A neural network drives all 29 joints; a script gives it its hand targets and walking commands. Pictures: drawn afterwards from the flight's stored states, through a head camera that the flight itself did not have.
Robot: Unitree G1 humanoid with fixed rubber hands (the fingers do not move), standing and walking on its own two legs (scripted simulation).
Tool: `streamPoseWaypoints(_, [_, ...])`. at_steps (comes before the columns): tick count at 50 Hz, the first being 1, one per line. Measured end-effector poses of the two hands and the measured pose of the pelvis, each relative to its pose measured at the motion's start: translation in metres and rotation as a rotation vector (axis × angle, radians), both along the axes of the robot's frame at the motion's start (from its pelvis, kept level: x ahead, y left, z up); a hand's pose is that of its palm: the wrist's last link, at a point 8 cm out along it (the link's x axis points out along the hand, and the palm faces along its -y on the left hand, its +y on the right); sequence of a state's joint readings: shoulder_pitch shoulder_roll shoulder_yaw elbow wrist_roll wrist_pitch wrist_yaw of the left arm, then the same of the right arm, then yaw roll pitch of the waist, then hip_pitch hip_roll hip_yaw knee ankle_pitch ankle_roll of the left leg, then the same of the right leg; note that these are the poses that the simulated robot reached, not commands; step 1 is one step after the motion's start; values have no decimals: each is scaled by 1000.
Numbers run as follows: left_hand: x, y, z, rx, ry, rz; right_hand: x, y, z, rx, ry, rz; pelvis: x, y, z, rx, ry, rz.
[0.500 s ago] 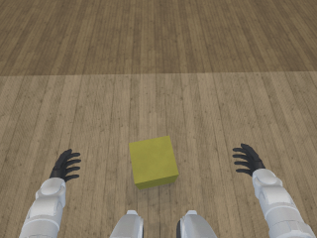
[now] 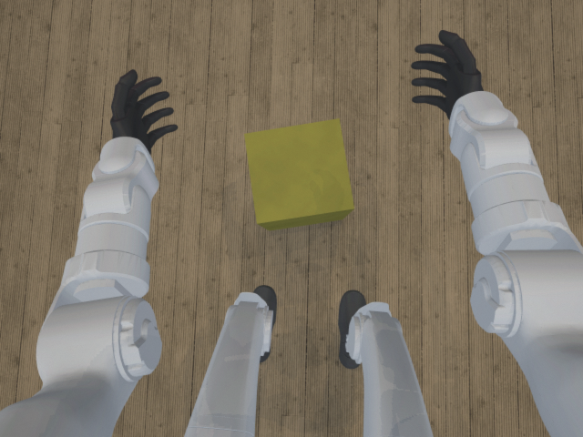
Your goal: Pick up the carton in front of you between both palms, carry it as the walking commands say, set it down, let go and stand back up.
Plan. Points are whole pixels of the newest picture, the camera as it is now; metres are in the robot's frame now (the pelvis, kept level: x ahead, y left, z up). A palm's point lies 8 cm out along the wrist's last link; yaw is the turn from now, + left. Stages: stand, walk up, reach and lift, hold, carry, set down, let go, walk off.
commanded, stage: reach and lift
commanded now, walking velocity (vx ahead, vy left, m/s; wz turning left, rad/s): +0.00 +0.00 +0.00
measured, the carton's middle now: (299, 182) +0.51 +0.05 -0.52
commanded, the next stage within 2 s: none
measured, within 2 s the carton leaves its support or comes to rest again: leaves its support in 1.78 s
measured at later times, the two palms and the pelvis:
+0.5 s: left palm (193, 165) +0.47 +0.24 -0.27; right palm (406, 140) +0.55 -0.14 -0.29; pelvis +0.03 +0.00 -0.12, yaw +2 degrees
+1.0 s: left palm (219, 189) +0.46 +0.24 -0.46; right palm (378, 171) +0.53 -0.13 -0.46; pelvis -0.04 +0.01 -0.27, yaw +1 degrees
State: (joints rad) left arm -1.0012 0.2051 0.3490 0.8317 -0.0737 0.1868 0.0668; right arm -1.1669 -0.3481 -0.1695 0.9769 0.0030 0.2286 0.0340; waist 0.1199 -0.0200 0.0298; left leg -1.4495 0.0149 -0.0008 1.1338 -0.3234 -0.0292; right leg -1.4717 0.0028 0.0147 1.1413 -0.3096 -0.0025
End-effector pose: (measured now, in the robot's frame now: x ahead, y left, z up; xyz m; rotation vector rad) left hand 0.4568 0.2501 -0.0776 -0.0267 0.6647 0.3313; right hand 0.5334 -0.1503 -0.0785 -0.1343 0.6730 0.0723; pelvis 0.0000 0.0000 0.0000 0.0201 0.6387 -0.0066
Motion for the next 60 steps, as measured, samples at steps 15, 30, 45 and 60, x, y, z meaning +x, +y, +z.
streamPoseWaypoints(15, [21, -8, -80, 10, 21, 16, 35, 15, -84, 11, 15, 2, 16, -6, -40, 14, 203, 6])
streamPoseWaypoints(30, [5, -4, -245, 29, 74, -15, 1, 14, -263, 17, 37, -22, 14, -3, -161, 24, 294, 16])
streamPoseWaypoints(45, [2, -18, -358, -32, 100, -7, 5, 21, -349, -24, 41, -26, -32, 3, -257, 13, 80, 23])
streamPoseWaypoints(60, [36, -16, -371, -11, 74, -44, 18, 33, -377, -3, 13, -23, -26, 10, -278, 6, -10, 32])
